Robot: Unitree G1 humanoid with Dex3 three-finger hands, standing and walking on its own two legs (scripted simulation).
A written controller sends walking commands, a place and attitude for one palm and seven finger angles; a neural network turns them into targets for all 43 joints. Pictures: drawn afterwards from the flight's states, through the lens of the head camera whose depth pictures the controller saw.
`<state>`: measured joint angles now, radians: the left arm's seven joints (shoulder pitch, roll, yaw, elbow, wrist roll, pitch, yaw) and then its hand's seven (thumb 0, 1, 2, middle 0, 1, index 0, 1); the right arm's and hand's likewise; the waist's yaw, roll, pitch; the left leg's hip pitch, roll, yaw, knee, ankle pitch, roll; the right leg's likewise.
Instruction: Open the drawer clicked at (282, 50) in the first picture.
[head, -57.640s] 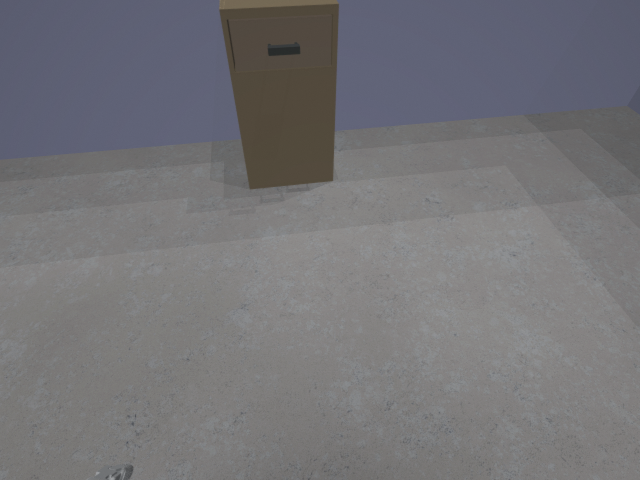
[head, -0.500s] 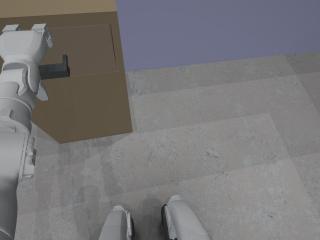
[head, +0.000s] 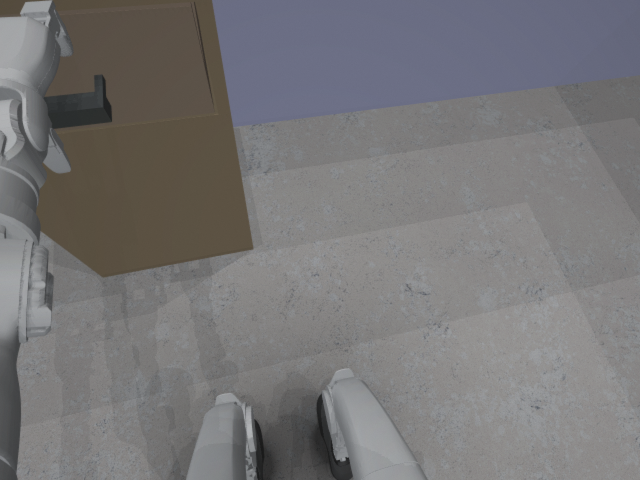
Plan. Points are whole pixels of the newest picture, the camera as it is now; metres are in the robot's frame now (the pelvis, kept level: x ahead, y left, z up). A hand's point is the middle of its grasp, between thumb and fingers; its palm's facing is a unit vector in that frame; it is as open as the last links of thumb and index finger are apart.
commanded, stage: lower the fingers behind the handle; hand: left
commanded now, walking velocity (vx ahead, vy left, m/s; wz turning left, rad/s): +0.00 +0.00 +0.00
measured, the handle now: (58, 99) +0.62 +0.24 +0.02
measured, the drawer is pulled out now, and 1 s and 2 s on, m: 0.00 0.00 0.00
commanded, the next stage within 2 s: lift the hand off the handle in 0.80 s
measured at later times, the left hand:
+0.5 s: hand (47, 122) +0.57 +0.25 +0.03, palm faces -0.07 +0.06 -1.00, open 13.8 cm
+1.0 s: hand (58, 132) +0.57 +0.24 +0.02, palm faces -0.09 +0.02 -1.00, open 13.8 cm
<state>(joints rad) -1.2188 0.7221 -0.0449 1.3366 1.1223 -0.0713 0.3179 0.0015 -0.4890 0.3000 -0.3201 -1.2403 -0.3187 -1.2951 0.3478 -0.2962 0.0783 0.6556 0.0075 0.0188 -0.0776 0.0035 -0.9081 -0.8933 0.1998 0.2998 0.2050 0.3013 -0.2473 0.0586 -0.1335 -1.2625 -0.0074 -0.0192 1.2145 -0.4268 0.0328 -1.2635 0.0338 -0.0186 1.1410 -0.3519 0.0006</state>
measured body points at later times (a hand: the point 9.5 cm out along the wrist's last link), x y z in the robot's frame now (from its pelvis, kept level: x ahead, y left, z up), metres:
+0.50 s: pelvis -0.01 +0.00 -0.03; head +0.16 +0.01 +0.38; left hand +0.57 +0.24 +0.09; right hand -0.02 -0.27 -0.14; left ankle +0.07 +0.10 -0.62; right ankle +0.09 -0.12 -0.62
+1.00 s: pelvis +0.00 +0.00 -0.01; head +0.17 +0.01 +0.40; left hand +0.57 +0.24 +0.08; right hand +0.00 -0.27 -0.13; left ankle +0.07 +0.10 -0.62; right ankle +0.09 -0.12 -0.62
